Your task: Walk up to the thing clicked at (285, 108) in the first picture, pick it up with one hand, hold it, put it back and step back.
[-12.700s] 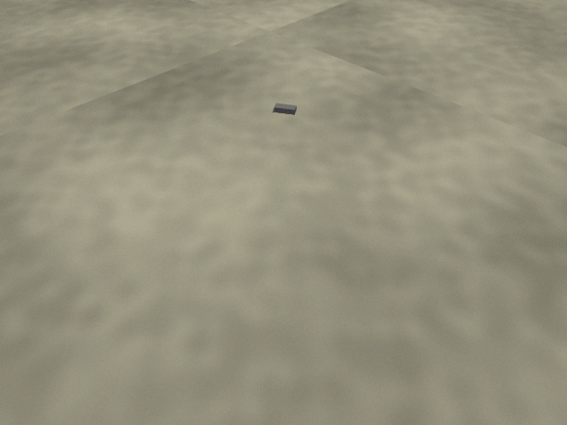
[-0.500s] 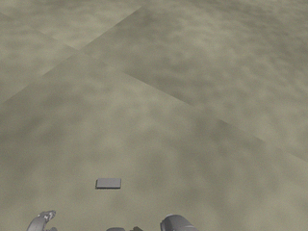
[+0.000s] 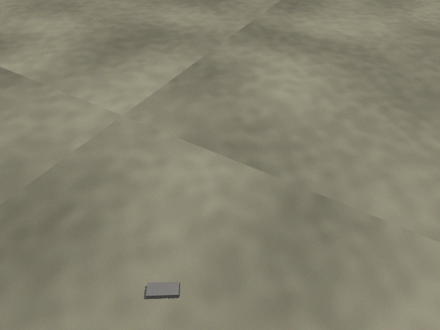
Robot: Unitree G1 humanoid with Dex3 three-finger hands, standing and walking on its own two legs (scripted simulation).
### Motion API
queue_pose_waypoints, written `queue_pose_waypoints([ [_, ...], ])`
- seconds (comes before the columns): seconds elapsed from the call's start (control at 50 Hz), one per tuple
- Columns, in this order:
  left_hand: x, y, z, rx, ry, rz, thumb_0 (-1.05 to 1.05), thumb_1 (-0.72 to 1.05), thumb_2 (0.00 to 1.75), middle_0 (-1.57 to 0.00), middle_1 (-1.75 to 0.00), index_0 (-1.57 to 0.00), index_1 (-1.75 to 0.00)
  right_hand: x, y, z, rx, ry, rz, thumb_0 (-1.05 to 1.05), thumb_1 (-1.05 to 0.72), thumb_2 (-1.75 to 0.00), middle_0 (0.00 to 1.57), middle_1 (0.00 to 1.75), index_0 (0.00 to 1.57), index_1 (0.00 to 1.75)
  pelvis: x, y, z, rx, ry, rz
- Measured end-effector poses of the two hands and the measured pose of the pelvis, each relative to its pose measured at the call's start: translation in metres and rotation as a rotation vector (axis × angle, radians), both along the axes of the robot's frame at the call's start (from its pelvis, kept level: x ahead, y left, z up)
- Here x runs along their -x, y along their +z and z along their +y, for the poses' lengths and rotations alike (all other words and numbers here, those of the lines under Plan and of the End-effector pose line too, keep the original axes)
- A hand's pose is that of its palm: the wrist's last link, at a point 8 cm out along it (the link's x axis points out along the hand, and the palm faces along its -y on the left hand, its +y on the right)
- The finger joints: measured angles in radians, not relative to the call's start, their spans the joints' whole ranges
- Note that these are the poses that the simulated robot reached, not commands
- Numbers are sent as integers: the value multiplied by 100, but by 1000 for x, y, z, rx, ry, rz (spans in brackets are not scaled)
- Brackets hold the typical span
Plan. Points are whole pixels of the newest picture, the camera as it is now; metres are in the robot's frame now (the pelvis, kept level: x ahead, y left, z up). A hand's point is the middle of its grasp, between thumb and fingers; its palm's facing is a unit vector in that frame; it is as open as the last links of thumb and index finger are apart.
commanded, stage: walk up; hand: left
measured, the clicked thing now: (163, 290) +0.44 +0.25 -0.75
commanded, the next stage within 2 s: stand in 1.94 s
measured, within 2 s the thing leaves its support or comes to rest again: neither
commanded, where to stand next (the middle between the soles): +0.06 +0.00 m, yaw +3 degrees
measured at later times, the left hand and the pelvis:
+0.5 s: hand out of the picture +0.11 +0.25 -0.15, palm faces +0.02 -0.94 -0.35, open 7.3 cm; pelvis +0.02 -0.01 +0.00, yaw +2 degrees
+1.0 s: hand out of the picture +0.10 +0.23 -0.15, palm faces +0.04 -0.94 -0.33, open 7.4 cm; pelvis +0.02 -0.02 +0.00, yaw +3 degrees
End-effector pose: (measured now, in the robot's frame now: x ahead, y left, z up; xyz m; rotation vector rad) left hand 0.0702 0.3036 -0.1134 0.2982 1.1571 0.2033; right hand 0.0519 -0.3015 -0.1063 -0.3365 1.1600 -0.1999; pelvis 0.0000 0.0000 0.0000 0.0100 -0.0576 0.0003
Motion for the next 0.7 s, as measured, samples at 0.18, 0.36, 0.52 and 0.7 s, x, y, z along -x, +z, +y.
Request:
queue_pose_waypoints([
  [0.18,-7,3,-11,-6,-8,-1,0,91,90,-21,-30,-20,-30,-22,1,-15,12,7,-14,1,-91,-90,21,30,21,30,-12,1,-9,15,12,6],
  [0.36,-23,2,-9,-18,10,-10,0,91,90,-21,-30,-20,-30,-46,2,-15,11,28,-40,1,-91,-90,20,30,21,30,-18,-1,-13,8,11,10],
  [0.52,-26,0,-10,-19,7,-18,0,91,90,-21,-30,-20,-30,-62,-1,-15,17,42,-47,1,-91,-90,20,30,21,30,-23,-4,-12,12,29,7],
  [0.7,-31,1,-13,-30,15,-14,0,91,90,-21,-30,-20,-30,-50,-3,-17,4,56,-26,0,-91,-90,21,30,21,30,-19,-4,-21,5,20,4],
])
